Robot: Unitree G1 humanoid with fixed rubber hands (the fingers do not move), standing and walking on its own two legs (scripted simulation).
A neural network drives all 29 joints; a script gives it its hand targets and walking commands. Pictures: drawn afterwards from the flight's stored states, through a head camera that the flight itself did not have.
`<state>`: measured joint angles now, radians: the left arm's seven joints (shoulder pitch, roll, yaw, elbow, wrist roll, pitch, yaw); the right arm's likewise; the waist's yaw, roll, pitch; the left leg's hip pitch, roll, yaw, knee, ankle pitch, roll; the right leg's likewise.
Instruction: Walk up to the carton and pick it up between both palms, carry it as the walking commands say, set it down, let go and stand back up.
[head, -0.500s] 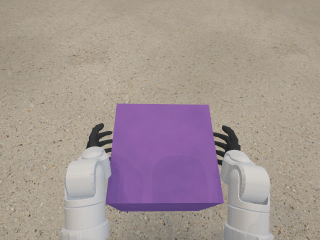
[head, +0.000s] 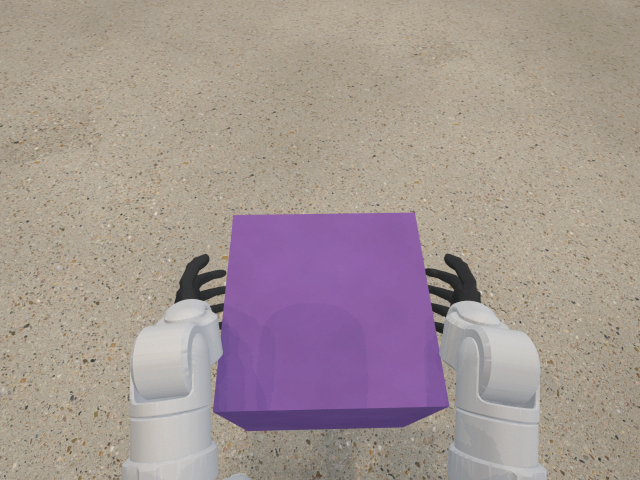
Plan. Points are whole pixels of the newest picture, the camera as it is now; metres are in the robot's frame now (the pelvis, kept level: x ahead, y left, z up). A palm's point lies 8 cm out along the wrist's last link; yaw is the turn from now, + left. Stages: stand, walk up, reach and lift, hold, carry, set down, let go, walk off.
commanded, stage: carry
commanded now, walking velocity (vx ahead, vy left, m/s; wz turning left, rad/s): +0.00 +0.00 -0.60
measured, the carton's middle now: (325, 329) +0.33 -0.01 -0.02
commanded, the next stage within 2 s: none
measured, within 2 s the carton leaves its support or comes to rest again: neither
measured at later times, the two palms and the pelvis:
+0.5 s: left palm (277, 334) +0.26 +0.05 +0.10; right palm (591, 414) +0.18 -0.24 +0.10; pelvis -0.06 -0.02 +0.00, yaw -18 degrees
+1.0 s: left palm (318, 411) +0.20 +0.01 +0.07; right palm out of the picture +0.05 -0.25 +0.10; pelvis -0.13 +0.01 +0.01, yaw -35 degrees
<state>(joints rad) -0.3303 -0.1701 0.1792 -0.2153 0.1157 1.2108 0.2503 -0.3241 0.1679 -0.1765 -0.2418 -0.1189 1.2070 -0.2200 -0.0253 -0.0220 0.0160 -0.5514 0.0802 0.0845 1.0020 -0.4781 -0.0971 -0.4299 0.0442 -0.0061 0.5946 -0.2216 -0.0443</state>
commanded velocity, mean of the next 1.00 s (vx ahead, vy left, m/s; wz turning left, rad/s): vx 0.00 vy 0.00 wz -0.60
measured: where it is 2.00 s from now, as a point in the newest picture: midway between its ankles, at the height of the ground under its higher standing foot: outside the picture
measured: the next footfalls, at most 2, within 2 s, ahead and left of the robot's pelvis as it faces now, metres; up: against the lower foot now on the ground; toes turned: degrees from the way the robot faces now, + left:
left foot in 0.12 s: +0.04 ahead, +0.11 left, +0.00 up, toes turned +3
right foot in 0.46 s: -0.06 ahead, -0.14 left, +0.00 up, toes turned -23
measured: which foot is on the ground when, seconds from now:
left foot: up 0.00-0.10, down 0.12-0.46, up 0.48-0.84, down 0.86-1.00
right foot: down 0.00-0.12, up 0.14-0.44, down 0.46-0.86, up 0.88-1.00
